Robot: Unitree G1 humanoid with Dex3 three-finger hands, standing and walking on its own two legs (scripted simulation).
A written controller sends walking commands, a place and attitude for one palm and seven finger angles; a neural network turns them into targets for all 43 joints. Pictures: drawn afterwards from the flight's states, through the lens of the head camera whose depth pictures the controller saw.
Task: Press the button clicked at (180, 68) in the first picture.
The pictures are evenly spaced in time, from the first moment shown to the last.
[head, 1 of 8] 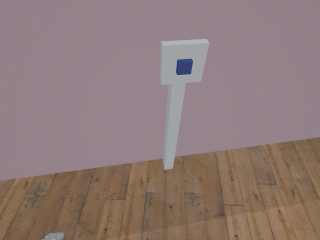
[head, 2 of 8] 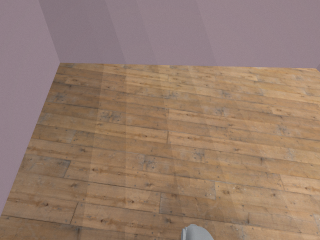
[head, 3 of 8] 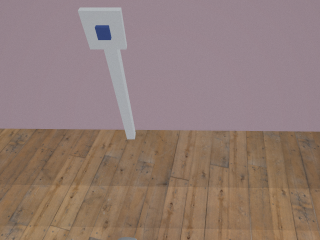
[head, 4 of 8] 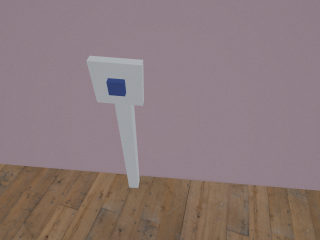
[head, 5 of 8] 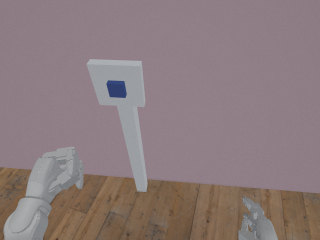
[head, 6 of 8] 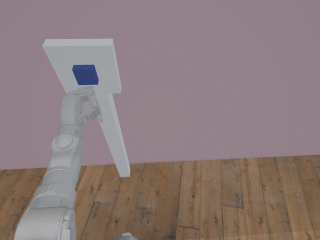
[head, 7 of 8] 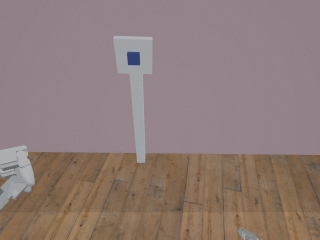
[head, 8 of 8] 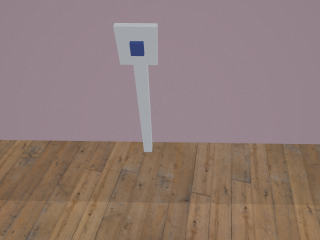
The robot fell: no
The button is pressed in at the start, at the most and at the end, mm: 0 10 0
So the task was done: yes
